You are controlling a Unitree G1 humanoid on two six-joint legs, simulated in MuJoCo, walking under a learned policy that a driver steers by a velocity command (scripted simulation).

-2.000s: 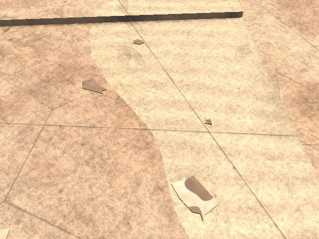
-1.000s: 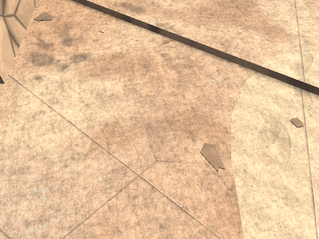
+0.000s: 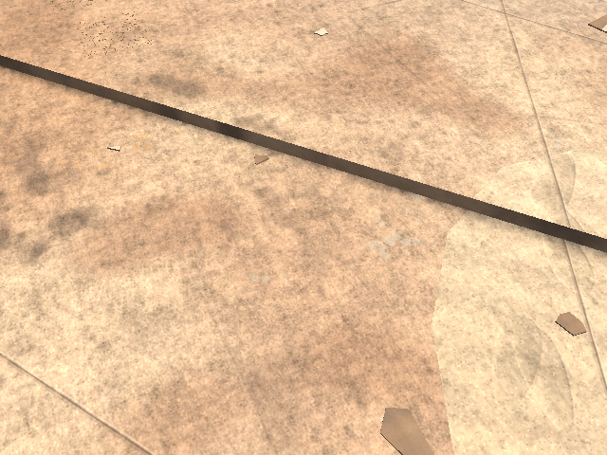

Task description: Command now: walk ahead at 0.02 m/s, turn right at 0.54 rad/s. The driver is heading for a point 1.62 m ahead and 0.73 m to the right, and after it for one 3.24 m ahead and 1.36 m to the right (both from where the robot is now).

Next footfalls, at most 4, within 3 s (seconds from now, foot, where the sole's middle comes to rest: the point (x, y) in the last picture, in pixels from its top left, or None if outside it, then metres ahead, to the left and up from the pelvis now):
0.02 left None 0.07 0.14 -0.77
0.44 right None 0.01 -0.12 -0.77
0.88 left None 0.12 0.08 -0.77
1.30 right None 0.00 -0.17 -0.77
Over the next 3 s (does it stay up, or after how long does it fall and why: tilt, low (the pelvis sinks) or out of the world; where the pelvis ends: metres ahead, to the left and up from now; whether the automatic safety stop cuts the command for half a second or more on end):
stays up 0.75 -0.60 0.01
